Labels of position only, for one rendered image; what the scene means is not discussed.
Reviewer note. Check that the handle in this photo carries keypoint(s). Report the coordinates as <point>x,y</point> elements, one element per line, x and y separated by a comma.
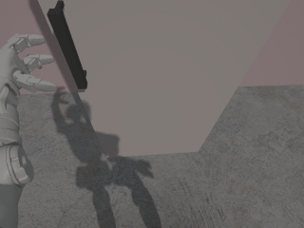
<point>58,22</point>

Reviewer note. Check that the fridge door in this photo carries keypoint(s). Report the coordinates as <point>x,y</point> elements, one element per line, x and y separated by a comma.
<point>160,72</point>

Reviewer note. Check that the left robot hand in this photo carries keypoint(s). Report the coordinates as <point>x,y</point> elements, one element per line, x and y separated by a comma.
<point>11,64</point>

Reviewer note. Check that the left robot upper arm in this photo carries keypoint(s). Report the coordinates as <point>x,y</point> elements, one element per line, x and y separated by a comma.
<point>16,171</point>

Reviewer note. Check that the left robot forearm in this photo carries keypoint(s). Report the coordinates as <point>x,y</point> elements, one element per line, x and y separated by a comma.
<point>9,116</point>

